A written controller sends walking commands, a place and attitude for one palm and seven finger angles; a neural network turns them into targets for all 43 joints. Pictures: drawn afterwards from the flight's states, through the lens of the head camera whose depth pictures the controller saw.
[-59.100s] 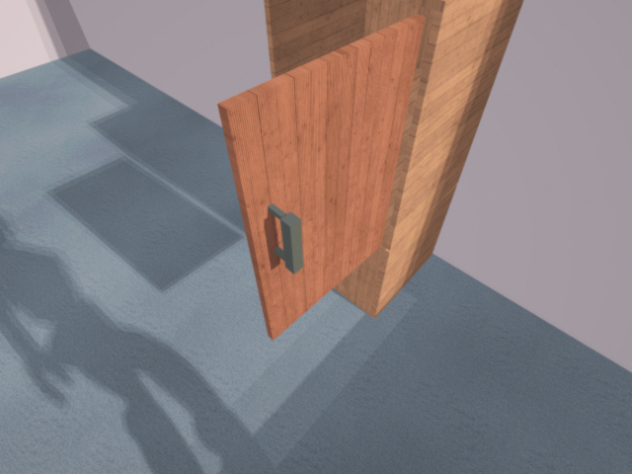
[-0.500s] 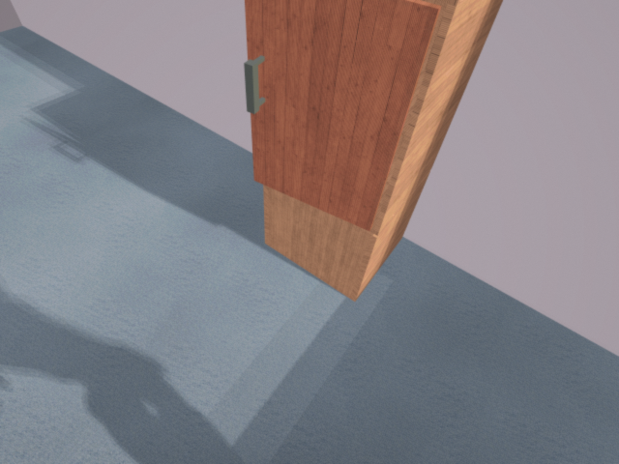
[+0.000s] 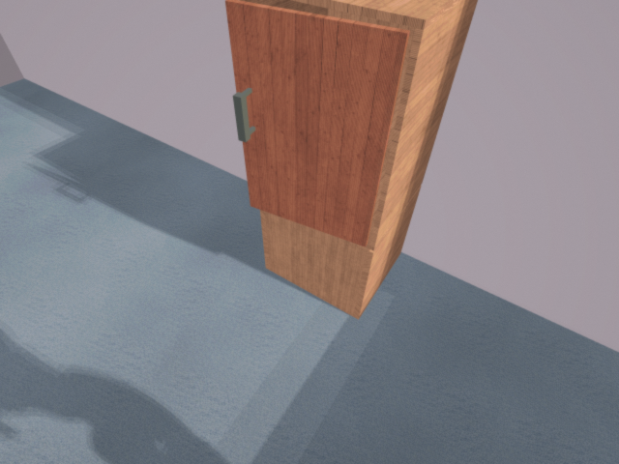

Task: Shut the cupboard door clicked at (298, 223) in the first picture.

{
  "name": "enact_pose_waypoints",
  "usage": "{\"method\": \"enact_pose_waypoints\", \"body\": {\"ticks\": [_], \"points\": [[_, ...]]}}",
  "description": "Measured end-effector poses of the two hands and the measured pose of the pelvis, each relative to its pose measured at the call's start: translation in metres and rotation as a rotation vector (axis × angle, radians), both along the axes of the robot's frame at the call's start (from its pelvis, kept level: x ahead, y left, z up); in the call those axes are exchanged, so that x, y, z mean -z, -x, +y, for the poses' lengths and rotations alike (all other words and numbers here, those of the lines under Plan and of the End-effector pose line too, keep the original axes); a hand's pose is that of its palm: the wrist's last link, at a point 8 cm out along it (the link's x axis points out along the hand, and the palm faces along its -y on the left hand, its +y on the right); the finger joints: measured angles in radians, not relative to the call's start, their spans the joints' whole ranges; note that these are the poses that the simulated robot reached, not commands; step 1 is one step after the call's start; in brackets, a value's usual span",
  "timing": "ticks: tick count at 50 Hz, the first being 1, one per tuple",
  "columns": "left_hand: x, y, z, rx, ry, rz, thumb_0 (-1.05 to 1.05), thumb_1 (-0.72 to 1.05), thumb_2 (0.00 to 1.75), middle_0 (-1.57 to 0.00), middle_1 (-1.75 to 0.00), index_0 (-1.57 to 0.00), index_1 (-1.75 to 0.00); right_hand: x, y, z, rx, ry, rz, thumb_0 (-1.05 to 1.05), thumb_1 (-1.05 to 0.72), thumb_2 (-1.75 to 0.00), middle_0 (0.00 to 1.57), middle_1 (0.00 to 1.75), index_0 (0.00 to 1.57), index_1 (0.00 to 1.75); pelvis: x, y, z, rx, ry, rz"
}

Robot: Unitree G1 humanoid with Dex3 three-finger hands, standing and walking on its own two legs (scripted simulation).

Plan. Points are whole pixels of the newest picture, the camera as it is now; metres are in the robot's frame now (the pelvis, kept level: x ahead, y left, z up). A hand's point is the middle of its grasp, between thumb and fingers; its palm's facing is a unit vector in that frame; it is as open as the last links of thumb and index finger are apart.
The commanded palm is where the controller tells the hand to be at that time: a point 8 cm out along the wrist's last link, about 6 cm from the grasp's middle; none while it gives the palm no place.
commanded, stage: let the arm hang, fingers relaxed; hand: left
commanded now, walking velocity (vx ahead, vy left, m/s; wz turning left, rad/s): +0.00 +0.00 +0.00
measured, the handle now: (246, 114) +0.90 +0.20 +0.00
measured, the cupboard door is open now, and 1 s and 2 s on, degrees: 8 8 8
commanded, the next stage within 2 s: look to check the result in 0.14 s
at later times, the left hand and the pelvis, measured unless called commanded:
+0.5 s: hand out of the picture -0.03 +0.17 -0.18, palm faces +0.04 -0.98 -0.19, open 7.4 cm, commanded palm none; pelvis +0.01 -0.01 +0.00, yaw +0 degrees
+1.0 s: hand out of the picture +0.02 +0.17 -0.18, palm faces +0.07 -0.98 -0.20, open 7.4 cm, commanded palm none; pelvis +0.01 -0.01 +0.00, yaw +2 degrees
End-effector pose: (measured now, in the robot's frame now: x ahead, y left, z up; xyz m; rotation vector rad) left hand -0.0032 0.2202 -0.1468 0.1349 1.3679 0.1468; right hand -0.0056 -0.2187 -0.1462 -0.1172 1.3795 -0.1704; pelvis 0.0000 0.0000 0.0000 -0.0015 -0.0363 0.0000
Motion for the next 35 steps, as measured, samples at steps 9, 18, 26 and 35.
{"method": "enact_pose_waypoints", "body": {"ticks": [9, 18, 26, 35], "points": [[0.003, 0.006, -0.011, -0.01, 0.025, 0.026, 0.0, 0.91, 0.9, -0.2, -0.3, -0.2, -0.3, -0.002, 0.005, -0.002, 0.006, 0.007, 0.02, 0.0, -0.9, -0.9, 0.2, 0.3, 0.2, 0.3, 0.0, -0.002, -0.002, 0.0, 0.0, 0.003], [0.0, 0.025, -0.008, -0.029, 0.006, 0.086, 0.0, 0.91, 0.9, -0.2, -0.3, -0.2, -0.3, -0.001, 0.009, -0.006, 0.007, 0.008, 0.05, 0.0, -0.9, -0.9, 0.2, 0.3, 0.2, 0.3, -0.001, -0.005, -0.005, -0.002, 0.001, 0.003], [-0.002, 0.028, -0.005, -0.029, -0.01, 0.105, 0.0, 0.91, 0.9, -0.2, -0.3, -0.2, -0.3, -0.001, 0.001, -0.011, 0.003, 0.011, 0.045, 0.0, -0.9, -0.9, 0.2, 0.3, 0.2, 0.3, -0.001, -0.007, -0.007, 0.001, 0.001, 0.003], [-0.003, 0.012, -0.006, -0.018, -0.014, 0.074, 0.0, 0.91, 0.9, -0.2, -0.3, -0.2, -0.3, -0.002, -0.014, -0.018, -0.008, 0.02, 0.018, 0.0, -0.9, -0.9, 0.2, 0.3, 0.2, 0.3, -0.001, -0.011, -0.01, 0.002, -0.001, 0.004]]}}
